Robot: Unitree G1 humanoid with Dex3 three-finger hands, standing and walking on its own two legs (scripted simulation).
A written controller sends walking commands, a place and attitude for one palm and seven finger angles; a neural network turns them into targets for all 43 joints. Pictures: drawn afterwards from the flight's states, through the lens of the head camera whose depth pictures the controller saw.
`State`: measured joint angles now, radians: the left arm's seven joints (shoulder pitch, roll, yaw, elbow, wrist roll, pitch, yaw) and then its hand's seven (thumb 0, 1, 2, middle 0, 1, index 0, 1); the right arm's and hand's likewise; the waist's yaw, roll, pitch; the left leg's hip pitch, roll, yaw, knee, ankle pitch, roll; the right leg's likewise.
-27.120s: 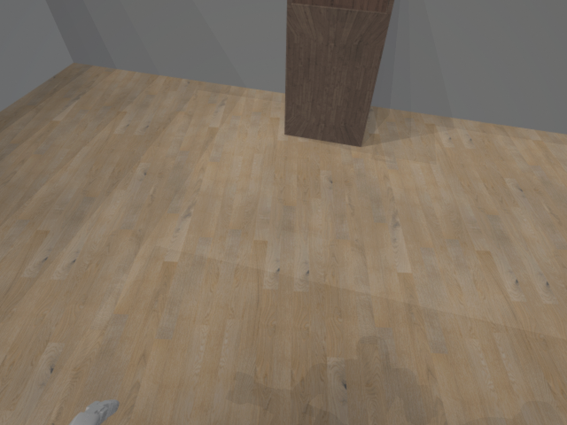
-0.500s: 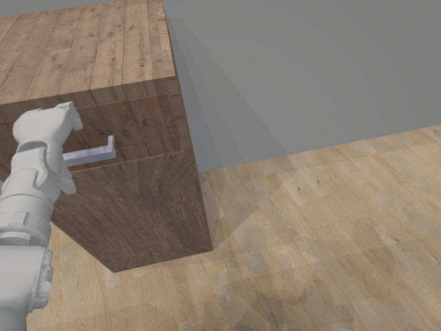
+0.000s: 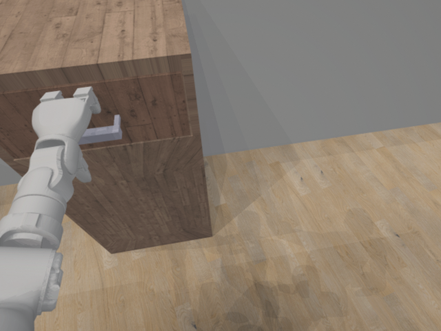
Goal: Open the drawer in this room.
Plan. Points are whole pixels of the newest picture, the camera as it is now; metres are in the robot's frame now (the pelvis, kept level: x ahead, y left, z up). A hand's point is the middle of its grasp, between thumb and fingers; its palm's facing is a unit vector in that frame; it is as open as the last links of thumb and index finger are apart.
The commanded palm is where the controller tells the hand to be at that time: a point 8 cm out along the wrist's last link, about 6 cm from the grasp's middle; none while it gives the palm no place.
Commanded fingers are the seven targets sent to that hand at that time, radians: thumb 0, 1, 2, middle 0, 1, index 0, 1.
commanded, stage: lower the fingers behind the handle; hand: left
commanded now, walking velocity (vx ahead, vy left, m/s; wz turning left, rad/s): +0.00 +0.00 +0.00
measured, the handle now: (87, 129) +0.50 +0.29 +0.06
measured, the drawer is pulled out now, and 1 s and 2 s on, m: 0.00 0.00 0.00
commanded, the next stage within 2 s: close the thumb around the handle in 1.04 s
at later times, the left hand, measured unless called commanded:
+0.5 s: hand (75, 151) +0.44 +0.29 +0.06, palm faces +0.02 +0.01 -1.00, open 13.8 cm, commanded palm +0.41 +0.30 +0.10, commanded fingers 0.00 -0.50 0.30 -0.30 -1.20 -0.30 -1.20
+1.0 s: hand (81, 159) +0.43 +0.29 +0.04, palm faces +0.00 -0.01 -1.00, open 13.9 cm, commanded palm +0.41 +0.30 +0.09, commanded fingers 0.00 -0.50 0.30 -0.30 -1.20 -0.30 -1.20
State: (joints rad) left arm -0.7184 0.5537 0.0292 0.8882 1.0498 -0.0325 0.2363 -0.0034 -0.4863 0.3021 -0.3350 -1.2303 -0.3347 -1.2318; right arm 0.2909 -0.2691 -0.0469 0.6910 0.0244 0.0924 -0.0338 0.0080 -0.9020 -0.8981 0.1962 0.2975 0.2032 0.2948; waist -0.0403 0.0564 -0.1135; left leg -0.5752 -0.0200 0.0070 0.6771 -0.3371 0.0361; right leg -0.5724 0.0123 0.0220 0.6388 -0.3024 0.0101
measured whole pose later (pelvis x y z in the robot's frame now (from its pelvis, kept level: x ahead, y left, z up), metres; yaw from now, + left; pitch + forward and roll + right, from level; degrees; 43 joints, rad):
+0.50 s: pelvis +0.00 -0.01 -0.01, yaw +0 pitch +15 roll -1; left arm -0.68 0.61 0.06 0.93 1.07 -0.13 0.27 0.00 -0.49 0.30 -0.31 -1.29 -0.32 -1.20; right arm 0.31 -0.30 -0.07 0.70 0.03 0.10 -0.05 0.01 -0.90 -0.90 0.20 0.30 0.20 0.29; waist -0.04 0.04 -0.13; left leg -0.64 0.00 0.00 0.73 -0.36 0.02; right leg -0.63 0.03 0.01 0.69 -0.32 0.00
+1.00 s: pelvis +0.00 +0.00 -0.01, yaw +0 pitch +17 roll -1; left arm -0.64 0.58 0.09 0.94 1.08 -0.14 0.31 0.00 -0.49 0.30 -0.31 -1.21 -0.31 -1.20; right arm 0.32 -0.27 -0.06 0.72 0.02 0.10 -0.04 0.01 -0.90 -0.90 0.20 0.30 0.21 0.30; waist -0.05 0.05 -0.14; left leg -0.69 -0.01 0.01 0.77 -0.38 0.03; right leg -0.68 0.03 0.02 0.72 -0.34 0.01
